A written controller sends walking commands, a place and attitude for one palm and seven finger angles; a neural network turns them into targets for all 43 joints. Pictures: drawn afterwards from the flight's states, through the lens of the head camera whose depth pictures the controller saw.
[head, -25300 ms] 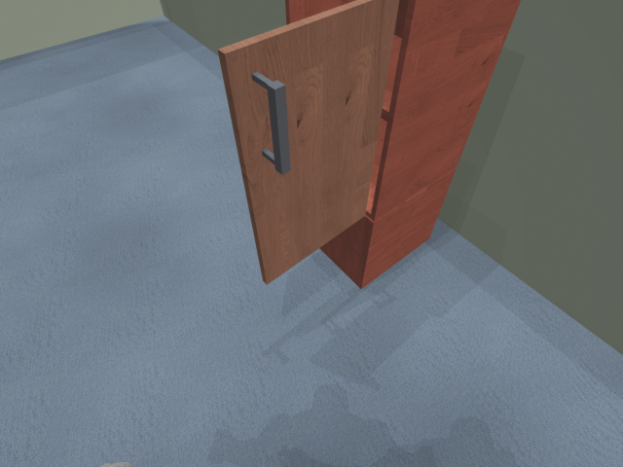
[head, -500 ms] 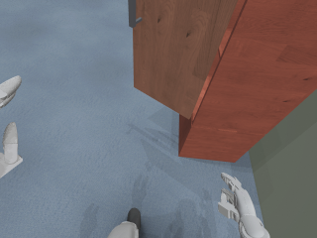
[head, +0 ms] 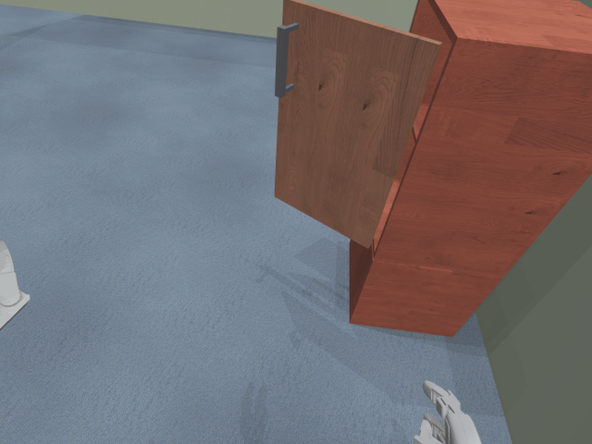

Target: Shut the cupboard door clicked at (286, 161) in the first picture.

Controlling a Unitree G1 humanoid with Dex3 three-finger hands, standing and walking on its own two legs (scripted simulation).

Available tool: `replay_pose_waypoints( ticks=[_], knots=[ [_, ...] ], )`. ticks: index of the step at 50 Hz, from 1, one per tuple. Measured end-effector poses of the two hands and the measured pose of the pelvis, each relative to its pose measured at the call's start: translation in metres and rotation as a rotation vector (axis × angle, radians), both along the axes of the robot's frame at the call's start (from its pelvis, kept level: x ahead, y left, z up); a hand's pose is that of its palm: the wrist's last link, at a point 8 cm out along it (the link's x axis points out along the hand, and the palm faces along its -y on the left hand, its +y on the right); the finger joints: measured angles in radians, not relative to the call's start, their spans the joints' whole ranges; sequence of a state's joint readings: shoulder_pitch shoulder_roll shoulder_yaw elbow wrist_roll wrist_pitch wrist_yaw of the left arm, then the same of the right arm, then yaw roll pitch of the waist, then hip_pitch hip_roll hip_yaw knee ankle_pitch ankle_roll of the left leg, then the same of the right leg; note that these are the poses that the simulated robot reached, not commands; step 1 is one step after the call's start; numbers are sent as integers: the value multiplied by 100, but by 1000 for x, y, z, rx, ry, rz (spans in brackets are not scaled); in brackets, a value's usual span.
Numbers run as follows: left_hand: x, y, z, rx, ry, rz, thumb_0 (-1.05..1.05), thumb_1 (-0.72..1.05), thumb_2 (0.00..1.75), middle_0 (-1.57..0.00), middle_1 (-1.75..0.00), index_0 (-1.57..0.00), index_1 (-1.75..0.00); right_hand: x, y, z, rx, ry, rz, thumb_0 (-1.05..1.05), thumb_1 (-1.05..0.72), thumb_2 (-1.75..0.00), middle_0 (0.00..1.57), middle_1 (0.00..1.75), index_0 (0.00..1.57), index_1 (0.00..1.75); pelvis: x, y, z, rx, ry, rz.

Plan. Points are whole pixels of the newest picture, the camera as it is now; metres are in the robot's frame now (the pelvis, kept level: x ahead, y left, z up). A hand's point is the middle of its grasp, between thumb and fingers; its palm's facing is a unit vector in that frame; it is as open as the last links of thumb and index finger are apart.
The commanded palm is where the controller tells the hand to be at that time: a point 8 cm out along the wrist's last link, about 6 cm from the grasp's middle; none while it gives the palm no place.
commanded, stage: stop stepping back and stand still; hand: left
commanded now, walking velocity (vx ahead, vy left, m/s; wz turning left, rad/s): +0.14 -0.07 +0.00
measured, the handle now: (286, 61) +0.89 +0.08 +0.13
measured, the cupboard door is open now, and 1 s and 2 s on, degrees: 60 60 60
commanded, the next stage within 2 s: let the arm hang, fingers relaxed in 0.58 s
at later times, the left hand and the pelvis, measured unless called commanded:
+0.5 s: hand (7, 295) +0.20 +0.28 +0.19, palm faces +0.43 -0.78 -0.46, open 7.4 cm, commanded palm +0.13 +0.32 +0.18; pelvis -0.01 +0.02 +0.00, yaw -1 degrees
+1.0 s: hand out of the picture -0.01 +0.21 -0.17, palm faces +0.01 -0.99 -0.17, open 7.1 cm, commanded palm none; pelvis -0.06 +0.03 -0.01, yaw +1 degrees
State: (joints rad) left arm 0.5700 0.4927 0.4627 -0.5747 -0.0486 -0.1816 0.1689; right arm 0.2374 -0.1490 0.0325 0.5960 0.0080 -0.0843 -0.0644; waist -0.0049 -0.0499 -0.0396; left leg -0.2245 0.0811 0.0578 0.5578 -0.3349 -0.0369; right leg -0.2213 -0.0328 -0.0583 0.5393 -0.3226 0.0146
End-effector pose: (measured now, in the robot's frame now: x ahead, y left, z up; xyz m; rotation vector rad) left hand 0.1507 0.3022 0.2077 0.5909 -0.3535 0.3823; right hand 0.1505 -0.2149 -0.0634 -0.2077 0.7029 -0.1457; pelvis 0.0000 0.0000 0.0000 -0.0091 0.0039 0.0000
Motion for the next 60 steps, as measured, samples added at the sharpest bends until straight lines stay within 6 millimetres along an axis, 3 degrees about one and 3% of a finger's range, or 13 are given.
replay_pose_waypoints(
  ticks=[4,13,16,24,27,34,36,40,43,47,50,54,60],
  knots=[
    [-8,15,6,-28,-69,61,1,89,89,-21,-31,-21,-30,-1,13,-3,36,-19,29,1,-90,-90,21,30,21,30,-6,3,-1,-14,-4,-3],
    [-5,18,-54,-223,106,103,1,89,89,-20,-30,-21,-30,-17,3,-16,-22,75,19,1,-90,-90,21,30,21,30,-6,13,-4,-12,3,7],
    [-1,16,-50,-204,97,65,1,89,89,-21,-31,-21,-30,-21,-2,-13,-53,93,4,1,-90,-90,21,30,21,30,-5,15,-3,-5,-3,4],
    [5,15,-5,-21,3,-16,1,89,89,-21,-31,-21,-30,-16,0,-2,-25,33,-25,1,-90,-90,20,30,21,30,-11,19,1,-14,0,-11],
    [2,19,-7,-17,38,-9,1,89,89,-21,-31,-21,-30,-17,3,-2,-4,21,-36,1,-90,-90,20,30,21,30,-15,22,2,-13,4,-16],
    [-21,28,-37,-101,166,59,1,89,89,-21,-31,-21,-30,-30,8,-5,-1,51,-25,1,-90,-90,20,30,21,30,-25,23,5,-10,2,-10],
    [-22,31,-66,-119,267,55,1,89,89,-21,-31,-21,-30,-32,7,-14,0,73,39,1,-90,-90,20,30,20,30,-31,26,2,-10,11,9],
    [-34,28,-184,-292,754,104,0,90,90,-20,-30,-20,-30,-42,-3,-40,1,162,79,1,-90,-90,21,30,21,30,-45,32,-5,-6,15,16],
    [-72,4,-263,-399,1104,114,0,90,89,-20,-30,-20,-30,-61,-10,-50,2,217,46,1,-90,-90,20,30,21,30,-53,33,-7,3,9,9],
    [-132,-37,-331,-555,1404,105,1,91,89,-20,-30,-20,-30,-107,-15,-52,-31,350,-1,1,-90,-90,20,30,21,30,-58,32,-7,10,-4,11],
    [-168,-45,-354,-648,1503,170,0,96,89,-21,-30,-21,-30,-148,-15,-52,-55,481,-29,1,-90,-90,20,30,20,30,-60,31,-5,0,-9,18],
    [-205,-38,-359,-683,1585,235,0,97,89,-21,-30,-21,-30,-192,-11,-53,-52,623,-63,1,-90,-90,20,30,20,30,-60,30,-1,-13,-14,29],
    [-241,-25,-346,-664,1661,336,0,94,89,-20,-30,-20,-30,-218,0,-63,6,692,-93,1,-90,-90,20,30,20,30,-59,30,4,-11,-23,26]
  ],
)
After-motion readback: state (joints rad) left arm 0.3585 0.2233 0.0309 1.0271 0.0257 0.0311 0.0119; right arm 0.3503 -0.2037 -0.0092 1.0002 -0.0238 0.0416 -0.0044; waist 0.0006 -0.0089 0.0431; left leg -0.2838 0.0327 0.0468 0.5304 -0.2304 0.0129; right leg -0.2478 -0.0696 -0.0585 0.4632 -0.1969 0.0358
